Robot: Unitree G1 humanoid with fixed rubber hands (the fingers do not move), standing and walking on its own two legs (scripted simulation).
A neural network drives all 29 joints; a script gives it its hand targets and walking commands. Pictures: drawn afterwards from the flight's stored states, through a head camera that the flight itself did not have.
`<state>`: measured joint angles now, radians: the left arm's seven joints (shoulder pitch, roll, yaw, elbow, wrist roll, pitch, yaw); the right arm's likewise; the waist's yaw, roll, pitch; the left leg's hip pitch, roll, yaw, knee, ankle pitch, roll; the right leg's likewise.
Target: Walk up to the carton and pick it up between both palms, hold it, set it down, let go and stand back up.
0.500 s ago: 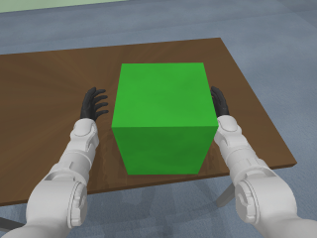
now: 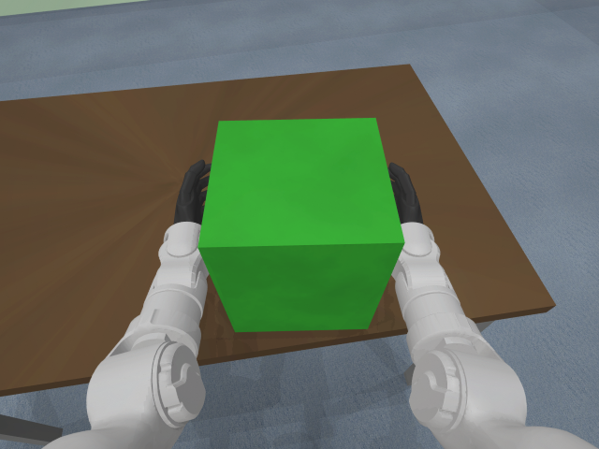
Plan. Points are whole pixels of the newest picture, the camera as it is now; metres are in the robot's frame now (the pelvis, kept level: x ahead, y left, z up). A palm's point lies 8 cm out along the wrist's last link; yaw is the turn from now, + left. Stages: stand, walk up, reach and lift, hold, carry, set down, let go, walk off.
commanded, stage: reach and lift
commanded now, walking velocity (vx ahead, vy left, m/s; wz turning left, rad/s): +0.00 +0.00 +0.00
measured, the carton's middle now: (299, 233) +0.42 +0.01 +0.03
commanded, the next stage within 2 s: none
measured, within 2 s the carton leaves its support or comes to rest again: leaves its support in 0.86 s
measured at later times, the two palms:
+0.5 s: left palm (183, 227) +0.41 +0.16 +0.07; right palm (404, 222) +0.41 -0.14 +0.06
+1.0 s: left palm (180, 232) +0.39 +0.17 +0.07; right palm (405, 225) +0.40 -0.14 +0.07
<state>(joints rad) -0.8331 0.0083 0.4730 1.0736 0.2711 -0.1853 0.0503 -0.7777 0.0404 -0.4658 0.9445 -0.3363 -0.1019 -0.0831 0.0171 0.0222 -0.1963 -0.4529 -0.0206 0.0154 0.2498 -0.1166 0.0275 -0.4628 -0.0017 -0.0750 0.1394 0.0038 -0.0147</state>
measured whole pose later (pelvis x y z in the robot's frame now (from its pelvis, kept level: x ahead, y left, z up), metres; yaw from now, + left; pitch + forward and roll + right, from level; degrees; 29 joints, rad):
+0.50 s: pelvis +0.01 -0.01 +0.01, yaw +3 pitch +9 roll -1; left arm -0.69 -0.08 0.54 0.83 0.41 -0.12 -0.04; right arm -0.66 0.12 -0.55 0.80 -0.49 -0.14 -0.02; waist 0.00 0.01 -0.07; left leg -0.23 -0.02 -0.03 0.20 -0.13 0.02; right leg -0.23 0.00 -0.12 0.10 -0.03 -0.02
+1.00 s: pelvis +0.02 +0.00 +0.01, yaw +4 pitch +8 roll -1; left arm -0.62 -0.11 0.49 0.79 0.38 -0.16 -0.01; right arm -0.60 0.10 -0.52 0.84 -0.46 -0.24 -0.03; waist -0.02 0.00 -0.09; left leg -0.22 -0.03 -0.05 0.21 -0.14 0.02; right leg -0.19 -0.01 -0.14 0.08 -0.03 -0.01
